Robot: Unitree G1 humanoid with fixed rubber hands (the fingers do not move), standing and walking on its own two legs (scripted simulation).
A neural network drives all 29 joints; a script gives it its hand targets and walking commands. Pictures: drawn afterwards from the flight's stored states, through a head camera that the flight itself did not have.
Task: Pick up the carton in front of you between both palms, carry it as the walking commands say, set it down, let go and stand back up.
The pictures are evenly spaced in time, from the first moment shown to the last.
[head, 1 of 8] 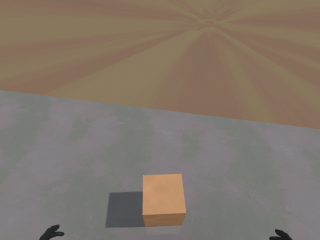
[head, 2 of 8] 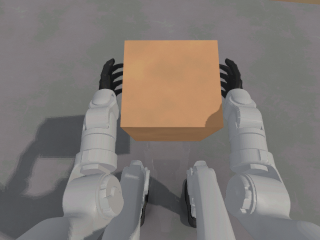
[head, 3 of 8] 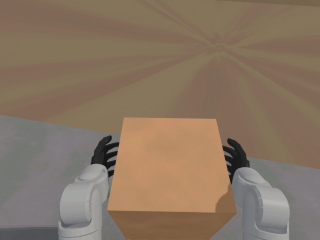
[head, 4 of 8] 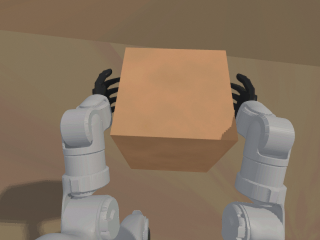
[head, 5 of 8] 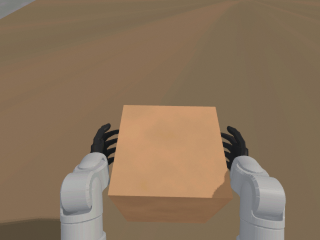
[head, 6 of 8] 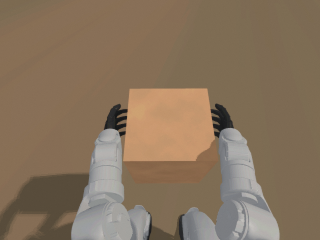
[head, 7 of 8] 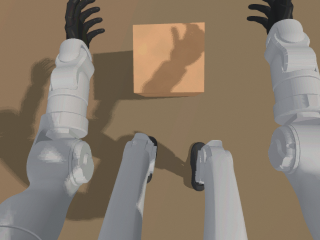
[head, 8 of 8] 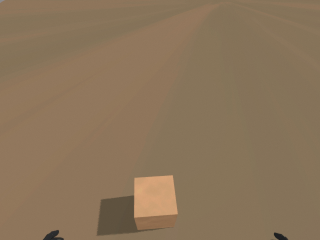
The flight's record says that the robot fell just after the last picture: no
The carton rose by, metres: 1.04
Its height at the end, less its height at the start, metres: +0.29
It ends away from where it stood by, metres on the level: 5.19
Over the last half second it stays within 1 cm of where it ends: yes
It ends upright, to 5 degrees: yes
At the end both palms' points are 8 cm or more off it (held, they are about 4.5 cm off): yes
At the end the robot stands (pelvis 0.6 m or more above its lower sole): yes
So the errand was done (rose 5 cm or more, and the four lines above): yes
